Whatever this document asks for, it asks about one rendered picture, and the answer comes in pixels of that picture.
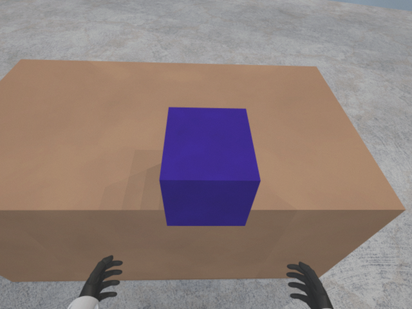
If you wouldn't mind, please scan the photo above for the left robot forearm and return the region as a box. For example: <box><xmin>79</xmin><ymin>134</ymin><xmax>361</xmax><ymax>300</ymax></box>
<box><xmin>67</xmin><ymin>296</ymin><xmax>100</xmax><ymax>309</ymax></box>

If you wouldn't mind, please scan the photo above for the robot left hand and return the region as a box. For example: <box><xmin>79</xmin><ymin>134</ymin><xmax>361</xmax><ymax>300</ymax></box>
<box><xmin>79</xmin><ymin>255</ymin><xmax>123</xmax><ymax>302</ymax></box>

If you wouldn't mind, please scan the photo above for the pedestal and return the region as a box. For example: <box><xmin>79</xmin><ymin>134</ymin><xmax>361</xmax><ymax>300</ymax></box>
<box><xmin>0</xmin><ymin>59</ymin><xmax>406</xmax><ymax>282</ymax></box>

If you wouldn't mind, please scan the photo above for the robot right hand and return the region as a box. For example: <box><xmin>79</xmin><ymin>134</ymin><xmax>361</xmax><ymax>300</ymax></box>
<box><xmin>286</xmin><ymin>262</ymin><xmax>333</xmax><ymax>309</ymax></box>

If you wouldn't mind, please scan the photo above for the carton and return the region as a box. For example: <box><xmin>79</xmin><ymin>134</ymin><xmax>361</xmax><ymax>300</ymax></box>
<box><xmin>160</xmin><ymin>107</ymin><xmax>261</xmax><ymax>226</ymax></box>

